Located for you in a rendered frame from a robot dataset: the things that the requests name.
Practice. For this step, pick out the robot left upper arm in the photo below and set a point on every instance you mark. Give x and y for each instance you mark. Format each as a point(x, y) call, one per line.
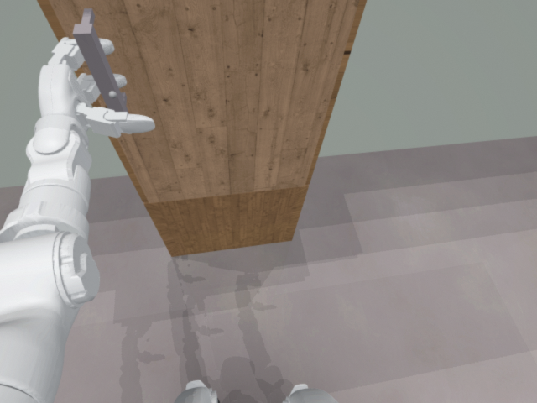
point(44, 280)

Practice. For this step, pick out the robot left forearm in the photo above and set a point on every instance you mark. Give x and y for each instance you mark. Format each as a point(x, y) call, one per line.
point(58, 189)

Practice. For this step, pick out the handle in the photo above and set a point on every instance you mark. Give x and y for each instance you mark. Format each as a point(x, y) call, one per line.
point(93, 53)

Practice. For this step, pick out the robot shin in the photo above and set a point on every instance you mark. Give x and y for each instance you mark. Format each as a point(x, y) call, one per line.
point(195, 383)
point(299, 387)

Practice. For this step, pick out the robot left hand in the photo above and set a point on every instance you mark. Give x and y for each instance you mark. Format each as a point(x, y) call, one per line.
point(61, 93)

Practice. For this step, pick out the left robot shin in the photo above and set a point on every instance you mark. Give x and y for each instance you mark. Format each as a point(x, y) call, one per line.
point(195, 383)

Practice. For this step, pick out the cupboard door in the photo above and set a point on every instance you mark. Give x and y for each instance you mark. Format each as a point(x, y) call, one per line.
point(238, 89)

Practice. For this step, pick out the right robot shin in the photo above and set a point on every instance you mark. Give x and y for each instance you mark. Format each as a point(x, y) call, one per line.
point(299, 387)

